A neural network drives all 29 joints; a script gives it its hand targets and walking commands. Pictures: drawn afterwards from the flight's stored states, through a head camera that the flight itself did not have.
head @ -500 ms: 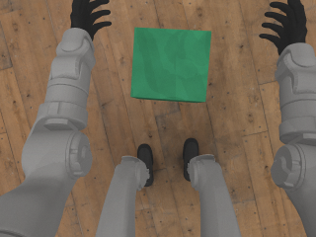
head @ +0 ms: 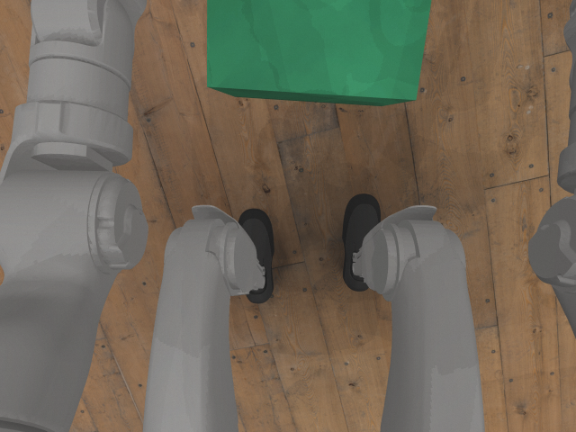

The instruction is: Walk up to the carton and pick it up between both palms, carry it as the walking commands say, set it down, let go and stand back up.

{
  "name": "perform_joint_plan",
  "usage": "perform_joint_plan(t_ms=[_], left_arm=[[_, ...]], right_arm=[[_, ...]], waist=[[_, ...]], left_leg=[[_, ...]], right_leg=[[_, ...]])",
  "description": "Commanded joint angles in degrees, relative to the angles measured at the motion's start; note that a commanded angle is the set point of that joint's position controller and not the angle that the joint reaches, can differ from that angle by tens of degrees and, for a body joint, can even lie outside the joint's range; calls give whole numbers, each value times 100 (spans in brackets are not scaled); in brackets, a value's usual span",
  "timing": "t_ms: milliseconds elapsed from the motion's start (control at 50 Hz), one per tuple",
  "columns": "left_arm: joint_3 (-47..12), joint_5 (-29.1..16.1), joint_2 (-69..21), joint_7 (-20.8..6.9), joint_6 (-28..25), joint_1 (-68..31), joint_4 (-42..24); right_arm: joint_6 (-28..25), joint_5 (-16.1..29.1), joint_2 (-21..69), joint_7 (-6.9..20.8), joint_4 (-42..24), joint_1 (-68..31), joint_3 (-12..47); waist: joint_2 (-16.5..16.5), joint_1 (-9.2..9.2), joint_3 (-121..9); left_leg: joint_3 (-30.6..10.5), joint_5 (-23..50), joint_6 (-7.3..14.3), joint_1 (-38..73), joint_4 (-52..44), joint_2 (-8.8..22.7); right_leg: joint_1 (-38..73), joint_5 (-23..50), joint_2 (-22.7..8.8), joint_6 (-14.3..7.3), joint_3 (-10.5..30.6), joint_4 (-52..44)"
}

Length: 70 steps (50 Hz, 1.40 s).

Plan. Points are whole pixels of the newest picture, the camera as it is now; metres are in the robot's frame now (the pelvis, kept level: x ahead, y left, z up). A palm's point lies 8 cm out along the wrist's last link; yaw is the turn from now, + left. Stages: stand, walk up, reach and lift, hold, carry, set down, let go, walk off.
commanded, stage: reach and lift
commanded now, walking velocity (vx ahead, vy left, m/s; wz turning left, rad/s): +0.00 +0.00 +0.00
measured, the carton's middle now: (315, 10) +0.58 -0.01 -0.39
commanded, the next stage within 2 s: none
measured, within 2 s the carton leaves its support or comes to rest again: neither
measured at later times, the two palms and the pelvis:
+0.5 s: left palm out of the picture +0.58 +0.17 -0.24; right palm (512, 2) +0.55 -0.23 -0.26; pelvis -0.01 +0.00 -0.10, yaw +0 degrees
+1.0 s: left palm out of the picture +0.58 +0.17 -0.30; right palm (487, 8) +0.56 -0.23 -0.31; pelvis +0.00 +0.00 -0.13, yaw +1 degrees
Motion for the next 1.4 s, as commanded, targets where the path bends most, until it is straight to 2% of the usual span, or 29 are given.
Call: perform_joint_plan(t_ms=[0, 40, 60, 80, 140, 160, 220, 240, 340, 380, 420, 460, 540, 580, 640, 660, 720, 840, 920, 1000, 1060, 1100, 1120, 1140, 1180, 1320, 1340, 1360, 1380], left_arm=[[-519, -488, 1508, 130, 70, -2392, -1170], [-432, -523, 1746, 215, 41, -2587, -1409], [-676, -647, 1663, 168, 142, -2481, -621], [-564, -673, 1640, 165, 50, -2363, -1230], [-680, -768, 1659, 144, -15, -2524, -739], [-508, -562, 1823, 122, 13, -2559, 295], [-673, -489, 1605, 81, -90, -2559, -118], [-897, -570, 1310, 7, -31, -2568, 864], [-616, -520, 1381, 10, -260, -2524, 543], [-902, -691, 1332, 21, -278, -2934, 220], [-859, -425, 1349, 0, -275, -2597, 910], [-1028, -558, 1043, -137, -281, -2208, 1552], [-938, -699, 1199, -161, -511, -2582, 746], [-1167, -826, 1089, -178, -481, -2393, 1197], [-1050, -646, 1338, -69, -589, -2311, 922], [-1271, -810, 982, -101, -561, -2278, 955], [-1395, -1087, 1245, -12, -640, -2852, 475], [-958, -800, 1601, 121, -731, -2307, 464], [-1575, -1273, 939, 6, -677, -2332, 668], [-1309, -1038, 1265, 72, -703, -2347, 665], [-1568, -1210, 710, -9, -685, -2513, 555], [-1518, -1101, 908, 12, -745, -2649, 261], [-1695, -1201, 730, 6, -694, -2516, 492], [-1629, -1210, 758, -24, -710, -2586, 563], [-1930, -1335, 314, -84, -672, -2437, 637], [-1723, -1160, 13, -188, -733, -2393, 848], [-1852, -1134, -26, -190, -754, -2304, 850], [-2025, -1332, -245, -279, -783, -2705, 371], [-1961, -1279, -174, -264, -810, -2558, 489]], right_arm=[[-32, 819, -1408, -241, -1095, -2485, 277], [11, 1113, -1227, -295, -1277, -2842, 588], [141, 982, -1205, -275, -304, -2762, 653], [68, 1224, -1035, -290, -1186, -2806, 999], [-48, 1095, -1268, -357, -676, -2943, 720], [40, 999, -986, -297, 383, -2875, 974], [-59, 945, -1066, -174, 368, -2838, 860], [-91, 873, -1064, -167, 1217, -2733, 838], [-420, 844, -1220, -129, 639, -2976, 701], [-415, 745, -1357, -158, 743, -3034, 530], [-441, 779, -1331, -98, 1431, -2680, 599], [-451, 854, -895, 44, 1796, -2425, 936], [-680, 855, -1079, -55, 971, -2731, 884], [-631, 799, -1044, -28, 1653, -2343, 918], [-766, 982, -1245, -75, 1005, -2758, 672], [-776, 935, -1246, -54, 1200, -2496, 828], [-812, 1040, -1363, -162, 1111, -2681, 903], [-793, 1067, -1188, -273, 890, -2579, 1059], [-797, 1266, -925, -268, 1154, -2340, 1242], [-795, 1182, -934, -299, 652, -2865, 1149], [-824, 1167, -724, -202, 1256, -2394, 1155], [-816, 1240, -586, -210, 848, -2766, 1214], [-783, 1239, -748, -186, 1268, -2524, 1202], [-753, 1271, -471, -154, 1188, -2665, 1481], [-839, 1215, -537, -139, 1165, -2531, 1301], [-863, 1213, 48, -76, 1156, -2685, 1533], [-828, 1186, 225, -88, 1284, -2353, 1443], [-854, 1069, 247, -81, 1389, -2395, 1332], [-841, 1065, 169, -81, 1332, -2497, 1355]], waist=[[-171, -740, -10667], [-156, -432, -11568], [-180, -629, -10507], [-281, -294, -11009], [-417, -643, -9716], [-482, -346, -8428], [-272, -397, -8333], [-99, -661, -7208], [-435, -664, -7361], [-64, -788, -7731], [319, -597, -6416], [-56, -691, -5751], [-149, -688, -6677], [-12, -790, -6184], [100, -495, -6431], [98, -781, -6375], [121, -834, -7287], [-250, -290, -7327], [-40, -746, -7201], [-295, -574, -7214], [-40, -819, -7021], [167, -578, -7186], [256, -825, -7133], [-71, -589, -6768], [103, -950, -6936], [-169, -660, -6959], [203, -571, -6859], [79, -924, -6847], [130, -879, -6989]], left_leg=[[-484, 1823, -384, 3543, -219, -605], [-299, 2039, -356, 3712, 180, -613], [-454, 1831, -368, 3638, 187, -541], [-340, 2369, -340, 3634, 330, -588], [-387, 1411, -216, 2806, 252, -496], [-269, 859, -246, 2023, 305, -482], [-419, 1088, -250, 2518, 487, -429], [-504, 614, -253, 1938, 501, -340], [-600, 1097, -284, 1869, 851, -437], [-719, 1437, -284, 2577, 837, -380], [-716, 1054, -352, 2169, 926, -321], [-735, 776, -304, 1706, 967, -302], [-585, 1233, -355, 1518, 1400, -331], [-636, 1216, -409, 1510, 1406, -319], [-767, 1570, -288, 1967, 1446, -328], [-712, 1621, -389, 1745, 1598, -280], [-755, 2055, -393, 2369, 1678, -342], [-571, 1925, -333, 1855, 1584, -464], [-504, 1802, -327, 1771, 1715, -390], [-563, 1770, -268, 1742, 1614, -406], [-672, 1641, -294, 1955, 1490, -381], [-612, 1962, -352, 2098, 1550, -446], [-697, 1703, -344, 2213, 1547, -388], [-589, 1645, -334, 1929, 1537, -421], [-646, 1986, -376, 2271, 1584, -394], [-658, 1863, -300, 1830, 1554, -522], [-524, 2041, -353, 2075, 1701, -503], [-727, 2009, -339, 1944, 1457, -533], [-604, 1827, -390, 1910, 1568, -563]], right_leg=[[4020, 1799, 352, 122, -164, 176], [4818, 2183, 369, 179, -40, 513], [4177, 1822, 294, 215, -196, 703], [4815, 2616, 280, 180, 85, 775], [4321, 1813, 237, 128, -52, 755], [3730, 1258, 130, 132, 11, 767], [3157, 1046, 194, 93, 8, 892], [2565, 575, 57, 70, -71, 957], [2721, 1230, 73, 139, -38, 1342], [2413, 1132, 32, 102, -47, 1398], [1572, 620, -2, 93, -22, 1506], [1341, 472, -21, 113, -21, 1509], [2306, 1308, -16, 99, 180, 1736], [1962, 1216, -57, 127, 87, 1838], [1590, 1315, -25, 149, 70, 2070], [1459, 1416, -63, 71, 98, 2053], [2118, 1819, -69, 123, 37, 2254], [2438, 1956, 34, 101, 112, 2238], [2597, 1957, 17, 72, 151, 2141], [2274, 1820, 41, 146, 87, 2135], [2050, 1588, 58, 93, -15, 2143], [2181, 1897, 93, 11, 140, 2073], [2055, 1631, 91, 19, 74, 2141], [2102, 1599, 77, 39, 106, 2040], [1995, 1756, 112, 13, 34, 2047], [2259, 1978, 188, 22, 61, 2136], [2168, 1912, 170, 28, 168, 2082], [2215, 1948, 178, 26, 10, 2092], [2226, 1801, 207, -13, 40, 2047]])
